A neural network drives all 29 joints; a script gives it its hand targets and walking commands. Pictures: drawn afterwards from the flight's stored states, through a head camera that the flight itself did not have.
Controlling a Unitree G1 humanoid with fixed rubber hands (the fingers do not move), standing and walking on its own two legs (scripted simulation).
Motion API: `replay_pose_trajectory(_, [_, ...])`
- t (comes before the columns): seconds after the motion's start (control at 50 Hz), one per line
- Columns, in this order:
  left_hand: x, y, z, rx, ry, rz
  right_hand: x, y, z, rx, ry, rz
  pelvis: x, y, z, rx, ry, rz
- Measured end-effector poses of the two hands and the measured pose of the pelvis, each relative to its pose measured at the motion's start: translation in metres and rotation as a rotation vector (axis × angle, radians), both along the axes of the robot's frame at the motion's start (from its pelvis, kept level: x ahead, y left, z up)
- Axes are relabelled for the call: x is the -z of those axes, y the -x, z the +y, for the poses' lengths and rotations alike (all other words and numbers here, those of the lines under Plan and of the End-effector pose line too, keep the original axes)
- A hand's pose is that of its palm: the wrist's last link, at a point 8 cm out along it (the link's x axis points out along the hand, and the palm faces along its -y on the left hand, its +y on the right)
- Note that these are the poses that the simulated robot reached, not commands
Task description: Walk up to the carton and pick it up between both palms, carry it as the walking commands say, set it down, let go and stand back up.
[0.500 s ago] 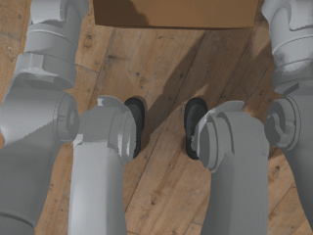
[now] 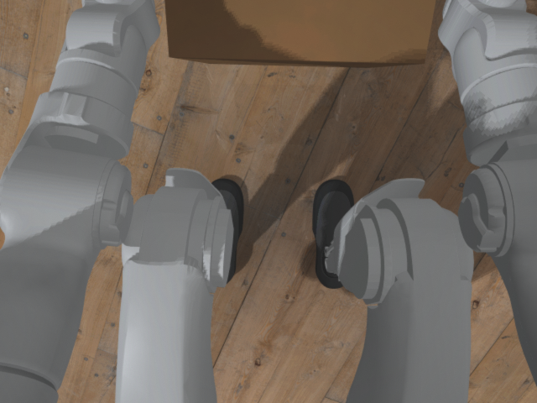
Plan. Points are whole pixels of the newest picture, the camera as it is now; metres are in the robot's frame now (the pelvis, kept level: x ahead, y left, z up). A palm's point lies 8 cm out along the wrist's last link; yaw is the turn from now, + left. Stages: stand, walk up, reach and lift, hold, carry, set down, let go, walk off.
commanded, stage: set down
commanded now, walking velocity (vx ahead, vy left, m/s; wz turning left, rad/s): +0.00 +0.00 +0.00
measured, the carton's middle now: out of the picture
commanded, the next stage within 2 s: none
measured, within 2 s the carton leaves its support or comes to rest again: rests again in 0.08 s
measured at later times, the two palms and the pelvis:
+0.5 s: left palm out of the picture +0.54 +0.17 -0.17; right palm out of the picture +0.54 -0.18 -0.17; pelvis +0.00 +0.00 -0.01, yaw +0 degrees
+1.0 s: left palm out of the picture +0.54 +0.17 -0.17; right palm out of the picture +0.54 -0.18 -0.18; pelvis +0.02 +0.00 -0.01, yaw +0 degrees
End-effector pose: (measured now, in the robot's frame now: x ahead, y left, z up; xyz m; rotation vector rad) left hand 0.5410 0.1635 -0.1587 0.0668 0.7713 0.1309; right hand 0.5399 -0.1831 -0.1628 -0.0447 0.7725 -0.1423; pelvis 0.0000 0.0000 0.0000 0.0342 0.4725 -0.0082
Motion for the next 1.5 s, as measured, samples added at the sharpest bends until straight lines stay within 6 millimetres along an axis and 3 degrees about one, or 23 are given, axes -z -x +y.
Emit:
replay_pose_trajectory(0.22, [0.008, 0.008, 0.004, -0.01, 0.003, 0.022, 0.005, 0.005, 0.004, -0.003, 0.004, 0.023, 0.003, 0.002, 0.001, 0.001, 0.005, -0.011])
replay_pose_trajectory(0.88, [0.011, 0.002, 0.005, 0.004, -0.004, 0.045, 0.011, 0.001, 0.004, 0.003, -0.022, 0.023, 0.011, -0.009, 0.002, -0.006, 0.005, 0.011])
replay_pose_trajectory(1.14, [0.015, -0.001, 0.005, 0.007, 0.003, 0.045, 0.014, -0.003, 0.003, -0.015, -0.019, 0.028, 0.01, -0.021, 0.001, -0.007, 0.004, 0.068])
replay_pose_trajectory(1.5, [0.017, 0.005, 0.012, 0.008, 0.002, -0.002, 0.021, 0.001, -0.001, -0.04, -0.006, 0.003, -0.001, -0.018, 0.003, -0.007, 0.01, 0.083])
